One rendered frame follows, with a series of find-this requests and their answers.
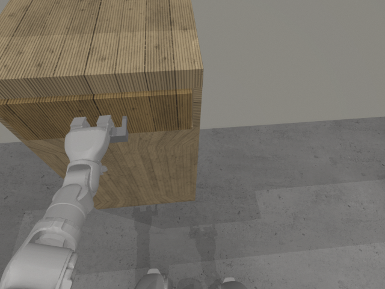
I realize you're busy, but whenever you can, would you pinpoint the left robot thigh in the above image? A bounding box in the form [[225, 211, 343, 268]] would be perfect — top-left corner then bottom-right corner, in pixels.
[[134, 273, 168, 289]]

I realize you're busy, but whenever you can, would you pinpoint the robot left shin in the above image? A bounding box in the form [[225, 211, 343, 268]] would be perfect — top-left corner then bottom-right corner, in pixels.
[[147, 269, 160, 274]]

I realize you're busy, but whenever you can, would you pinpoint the left robot upper arm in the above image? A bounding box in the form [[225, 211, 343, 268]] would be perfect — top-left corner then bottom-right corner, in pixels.
[[4, 242, 79, 289]]

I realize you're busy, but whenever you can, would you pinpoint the cabinet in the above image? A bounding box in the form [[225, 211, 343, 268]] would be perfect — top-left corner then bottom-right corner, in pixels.
[[0, 0, 203, 210]]

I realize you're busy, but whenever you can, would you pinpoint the robot left forearm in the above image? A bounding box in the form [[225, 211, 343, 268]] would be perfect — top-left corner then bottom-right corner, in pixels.
[[0, 160, 100, 289]]

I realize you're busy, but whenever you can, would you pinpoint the left robot hand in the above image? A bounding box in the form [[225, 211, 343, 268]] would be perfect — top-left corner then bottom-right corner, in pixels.
[[64, 115, 115, 175]]

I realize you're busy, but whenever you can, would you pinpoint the drawer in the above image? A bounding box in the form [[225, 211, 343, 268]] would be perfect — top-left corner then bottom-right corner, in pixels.
[[0, 89, 192, 140]]

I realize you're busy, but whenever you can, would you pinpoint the handle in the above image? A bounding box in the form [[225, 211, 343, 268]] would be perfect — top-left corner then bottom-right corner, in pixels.
[[109, 116, 129, 143]]

